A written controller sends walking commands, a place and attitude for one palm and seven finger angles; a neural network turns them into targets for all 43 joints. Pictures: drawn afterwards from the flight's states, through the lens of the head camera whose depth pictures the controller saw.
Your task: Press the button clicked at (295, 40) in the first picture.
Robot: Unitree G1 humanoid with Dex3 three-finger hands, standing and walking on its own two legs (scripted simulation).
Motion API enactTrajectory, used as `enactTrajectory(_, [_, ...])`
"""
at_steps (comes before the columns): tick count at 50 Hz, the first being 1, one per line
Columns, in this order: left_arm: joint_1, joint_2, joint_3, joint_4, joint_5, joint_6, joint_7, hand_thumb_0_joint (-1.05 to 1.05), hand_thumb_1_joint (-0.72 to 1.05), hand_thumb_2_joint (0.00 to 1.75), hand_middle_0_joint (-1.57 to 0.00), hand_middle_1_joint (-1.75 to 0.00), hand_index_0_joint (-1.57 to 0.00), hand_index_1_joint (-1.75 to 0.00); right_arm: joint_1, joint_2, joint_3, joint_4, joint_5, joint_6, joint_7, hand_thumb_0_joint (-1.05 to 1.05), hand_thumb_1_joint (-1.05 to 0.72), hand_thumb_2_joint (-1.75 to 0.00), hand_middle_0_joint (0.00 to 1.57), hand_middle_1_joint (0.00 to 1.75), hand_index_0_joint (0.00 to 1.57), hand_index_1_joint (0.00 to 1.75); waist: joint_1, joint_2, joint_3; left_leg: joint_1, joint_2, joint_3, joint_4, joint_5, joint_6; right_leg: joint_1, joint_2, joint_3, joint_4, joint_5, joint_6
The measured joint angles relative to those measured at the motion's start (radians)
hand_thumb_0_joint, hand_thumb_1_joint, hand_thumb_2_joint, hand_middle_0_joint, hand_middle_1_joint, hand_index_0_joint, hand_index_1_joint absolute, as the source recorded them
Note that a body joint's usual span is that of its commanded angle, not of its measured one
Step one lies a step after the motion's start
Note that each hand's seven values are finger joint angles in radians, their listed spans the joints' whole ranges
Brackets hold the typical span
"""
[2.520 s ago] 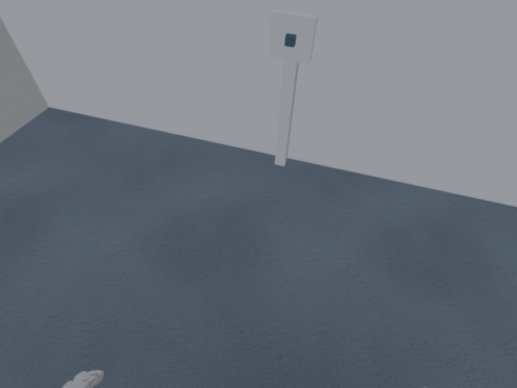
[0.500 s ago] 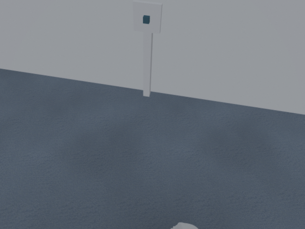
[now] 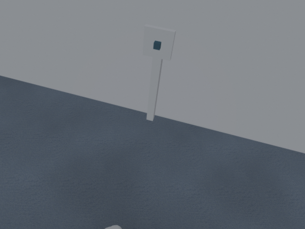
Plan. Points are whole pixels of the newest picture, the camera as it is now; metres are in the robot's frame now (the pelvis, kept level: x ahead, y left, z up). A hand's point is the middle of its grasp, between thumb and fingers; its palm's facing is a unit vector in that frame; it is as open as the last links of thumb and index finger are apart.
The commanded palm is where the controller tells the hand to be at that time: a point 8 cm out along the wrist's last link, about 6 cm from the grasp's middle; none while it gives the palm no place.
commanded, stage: walk to a spot facing it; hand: left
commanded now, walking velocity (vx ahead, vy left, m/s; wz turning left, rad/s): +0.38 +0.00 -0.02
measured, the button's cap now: (157, 45) +1.09 +0.04 -0.04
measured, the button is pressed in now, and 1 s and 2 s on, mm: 0 0 0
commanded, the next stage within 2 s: take the last steps up to it in 0.34 s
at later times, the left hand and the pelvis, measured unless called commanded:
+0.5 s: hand (107, 179) +0.31 +0.17 -0.17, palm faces -0.14 -0.98 -0.17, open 7.4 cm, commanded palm none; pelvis +0.22 +0.00 +0.00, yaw -7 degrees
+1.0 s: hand (117, 155) +0.41 +0.16 -0.18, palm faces -0.05 -0.99 -0.13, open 7.3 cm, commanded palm none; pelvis +0.40 -0.01 +0.00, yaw -8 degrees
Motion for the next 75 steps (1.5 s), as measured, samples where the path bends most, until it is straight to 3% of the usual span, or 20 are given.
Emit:
enactTrajectory(3, [0.039, 0.002, 0.005, 0.008, -0.005, 0.009, -0.003, 0.01, 0.91, 0.89, -0.20, -0.30, -0.20, -0.29, -0.018, 0.002, 0.006, -0.015, -0.006, -0.025, -0.004, 0.01, -0.91, -0.90, 0.20, 0.30, 0.20, 0.30, 0.010, -0.017, 0.010, 0.072, -0.030, 0.027, -0.075, 0.022, 0.036, -0.017, -0.033, 0.014, 0.138, -0.091, 0.009])
enactTrajectory(5, [0.039, 0.006, 0.007, 0.018, -0.006, 0.027, -0.004, 0.01, 0.91, 0.89, -0.20, -0.30, -0.20, -0.29, -0.020, 0.011, 0.013, -0.023, -0.009, -0.041, -0.014, 0.00, -0.91, -0.90, 0.20, 0.30, 0.20, 0.30, 0.007, -0.027, 0.025, 0.088, -0.042, 0.046, -0.043, -0.024, 0.063, -0.123, -0.037, 0.072, 0.410, -0.155, -0.007])
enactTrajectory(7, [0.026, 0.013, 0.012, 0.024, -0.003, 0.036, -0.009, 0.01, 0.91, 0.89, -0.20, -0.30, -0.20, -0.29, 0.003, 0.024, 0.021, -0.016, -0.007, -0.045, -0.026, 0.00, -0.91, -0.90, 0.20, 0.30, 0.20, 0.30, -0.001, -0.027, 0.032, 0.133, -0.054, 0.055, -0.079, -0.046, 0.068, -0.237, -0.038, 0.102, 0.638, -0.109, -0.015])
enactTrajectory(10, [-0.001, 0.020, 0.023, 0.011, 0.002, 0.039, -0.014, 0.01, 0.91, 0.89, -0.20, -0.30, -0.20, -0.29, 0.050, 0.021, 0.005, 0.010, 0.004, -0.053, -0.053, -0.01, -0.95, -0.89, 0.20, 0.30, 0.20, 0.30, -0.002, -0.030, 0.034, 0.223, -0.078, 0.074, -0.193, -0.026, 0.063, -0.367, -0.064, 0.122, 0.745, 0.011, -0.004])
enactTrajectory(14, [-0.042, 0.023, 0.030, -0.018, 0.003, 0.046, -0.015, 0.01, 0.91, 0.90, -0.20, -0.30, -0.20, -0.29, 0.122, 0.014, 0.015, 0.064, 0.005, -0.051, -0.055, -0.01, -0.95, -0.89, 0.20, 0.30, 0.20, 0.30, 0.003, -0.027, 0.032, 0.328, -0.098, 0.096, -0.319, -0.013, 0.063, -0.480, -0.092, 0.132, 0.709, 0.101, 0.018])
enactTrajectory(18, [-0.089, 0.021, 0.030, -0.032, 0.002, 0.057, -0.019, 0.01, 0.91, 0.90, -0.20, -0.30, -0.20, -0.29, 0.182, 0.027, 0.022, 0.111, 0.006, -0.043, -0.053, 0.00, -0.94, -0.89, 0.20, 0.30, 0.20, 0.30, -0.006, -0.021, 0.044, 0.419, -0.102, 0.121, -0.385, -0.034, 0.046, -0.517, -0.105, 0.114, 0.561, 0.160, 0.025])
enactTrajectory(25, [-0.183, 0.011, 0.018, -0.049, -0.003, 0.056, -0.020, 0.01, 0.91, 0.90, -0.20, -0.30, -0.20, -0.29, 0.252, 0.049, 0.027, 0.160, -0.003, -0.026, -0.052, 0.01, -0.92, -0.89, 0.20, 0.30, 0.20, 0.30, -0.057, 0.008, 0.094, 0.529, -0.071, 0.171, -0.345, -0.159, -0.013, -0.424, -0.060, 0.053, 0.243, 0.151, -0.026])
enactTrajectory(28, [-0.197, 0.019, 0.014, -0.069, 0.001, 0.013, -0.018, 0.01, 0.91, 0.90, -0.20, -0.30, -0.20, -0.29, 0.286, 0.062, 0.029, 0.186, 0.006, -0.012, -0.045, 0.01, -0.91, -0.89, 0.20, 0.30, 0.20, 0.30, -0.057, 0.009, 0.091, 0.469, -0.022, 0.162, -0.088, -0.260, -0.026, -0.322, -0.031, 0.036, 0.150, 0.163, -0.067])
enactTrajectory(31, [-0.205, 0.008, 0.014, -0.075, -0.014, -0.010, -0.005, 0.00, 0.91, 0.90, -0.20, -0.30, -0.20, -0.29, 0.232, 0.054, 0.025, 0.187, 0.015, 0.016, -0.043, 0.01, -0.91, -0.89, 0.20, 0.30, 0.20, 0.30, -0.050, 0.029, 0.111, 0.251, -0.017, 0.009, 0.401, -0.279, -0.006, -0.307, -0.005, 0.031, 0.219, 0.089, -0.084])
enactTrajectory(34, [-0.181, -0.002, 0.018, -0.067, -0.021, -0.005, 0.017, 0.00, 0.92, 0.89, -0.20, -0.30, -0.20, -0.29, 0.164, 0.038, 0.018, 0.149, 0.006, 0.023, -0.042, 0.01, -0.91, -0.89, 0.20, 0.30, 0.20, 0.30, -0.052, 0.038, 0.094, 0.082, -0.007, -0.044, 0.541, -0.167, -0.002, -0.240, 0.018, 0.033, 0.142, 0.103, -0.075])
enactTrajectory(40, [-0.123, 0.003, 0.013, -0.038, -0.009, 0.002, 0.017, -0.01, 0.94, 0.89, -0.20, -0.30, -0.20, -0.29, 0.065, 0.009, 0.005, 0.065, -0.007, 0.023, -0.039, 0.01, -0.93, -0.89, 0.20, 0.30, 0.20, 0.30, -0.049, 0.046, 0.027, -0.049, 0.024, -0.039, 0.294, -0.060, -0.023, -0.136, 0.035, 0.039, 0.002, 0.119, -0.070])
enactTrajectory(45, [-0.071, -0.003, 0.008, -0.022, -0.007, -0.001, 0.003, 0.00, 0.92, 0.89, -0.20, -0.30, -0.20, -0.29, 0.030, -0.021, 0.001, 0.046, -0.004, 0.019, -0.021, 0.02, -0.94, -0.90, 0.20, 0.30, 0.20, 0.30, -0.013, 0.035, 0.006, -0.004, 0.007, -0.026, 0.065, -0.043, -0.022, -0.065, 0.034, 0.043, -0.035, 0.088, -0.047])
enactTrajectory(49, [-0.018, -0.002, 0.010, -0.002, -0.009, 0.008, -0.001, 0.00, 0.91, 0.89, -0.20, -0.30, -0.20, -0.29, 0.019, -0.024, 0.008, 0.036, -0.001, 0.001, -0.018, 0.01, -0.93, -0.90, 0.20, 0.30, 0.20, 0.30, 0.007, 0.016, 0.004, 0.107, -0.020, 0.003, -0.120, -0.018, -0.014, -0.030, 0.022, 0.047, 0.011, 0.018, -0.018])
enactTrajectory(51, [0.003, 0.003, 0.014, 0.012, -0.013, 0.021, -0.004, 0.00, 0.91, 0.89, -0.20, -0.30, -0.20, -0.29, 0.016, -0.015, 0.012, 0.030, -0.006, -0.016, -0.022, 0.01, -0.93, -0.90, 0.20, 0.30, 0.20, 0.30, 0.006, -0.009, 0.009, 0.132, -0.040, 0.019, -0.134, 0.009, 0.017, -0.063, -0.001, 0.062, 0.134, -0.060, -0.014])
enactTrajectory(53, [0.007, 0.007, 0.014, 0.026, -0.010, 0.039, -0.005, 0.00, 0.91, 0.89, -0.20, -0.30, -0.20, -0.29, 0.023, -0.001, 0.020, 0.021, -0.010, -0.028, -0.030, 0.01, -0.92, -0.90, 0.20, 0.30, 0.20, 0.30, -0.001, -0.023, 0.018, 0.152, -0.050, 0.040, -0.122, -0.012, 0.039, -0.151, -0.008, 0.090, 0.369, -0.137, -0.022])
enactTrajectory(56, [-0.007, 0.012, 0.018, 0.031, -0.005, 0.045, -0.012, 0.01, 0.91, 0.89, -0.20, -0.30, -0.20, -0.29, 0.057, 0.020, 0.026, 0.029, -0.005, -0.033, -0.049, 0.01, -0.93, -0.89, 0.20, 0.30, 0.20, 0.30, -0.011, -0.028, 0.027, 0.214, -0.066, 0.059, -0.194, -0.008, 0.042, -0.279, -0.029, 0.105, 0.597, -0.087, -0.021])
enactTrajectory(62, [-0.068, 0.010, 0.018, -0.003, -0.005, 0.048, -0.009, 0.01, 0.91, 0.90, -0.20, -0.30, -0.20, -0.29, 0.142, 0.036, 0.035, 0.094, 0.000, -0.028, -0.055, 0.01, -0.94, -0.89, 0.20, 0.30, 0.20, 0.30, -0.017, -0.016, 0.041, 0.326, -0.087, 0.078, -0.333, 0.012, 0.040, -0.392, -0.083, 0.109, 0.540, 0.023, 0.012])
enactTrajectory(70, [-0.154, 0.010, 0.017, -0.031, -0.005, 0.046, -0.003, 0.01, 0.92, 0.90, -0.20, -0.30, -0.20, -0.29, 0.222, 0.063, 0.027, 0.158, -0.005, 0.003, -0.047, 0.01, -0.92, -0.89, 0.20, 0.30, 0.20, 0.30, -0.058, 0.018, 0.065, 0.385, -0.065, 0.081, -0.277, -0.089, -0.009, -0.298, -0.073, 0.064, 0.198, 0.069, 0.007])
enactTrajectory(72, [-0.161, 0.011, 0.014, -0.040, -0.003, 0.021, -0.003, 0.01, 0.92, 0.90, -0.20, -0.30, -0.20, -0.29, 0.243, 0.067, 0.027, 0.169, 0.001, 0.008, -0.043, 0.01, -0.91, -0.89, 0.20, 0.30, 0.20, 0.30, -0.058, 0.019, 0.060, 0.357, -0.053, 0.076, -0.167, -0.157, -0.019, -0.245, -0.065, 0.055, 0.115, 0.156, -0.013])
enactTrajectory(75, [-0.176, -0.021, 0.001, -0.039, -0.011, -0.001, 0.010, 0.01, 0.91, 0.90, -0.20, -0.30, -0.20, -0.29, 0.214, 0.047, 0.028, 0.179, 0.011, 0.034, -0.047, 0.01, -0.91, -0.89, 0.20, 0.30, 0.20, 0.30, -0.061, 0.065, 0.073, 0.242, -0.040, -0.015, 0.117, -0.279, -0.009, -0.227, -0.039, 0.023, 0.167, 0.079, -0.037])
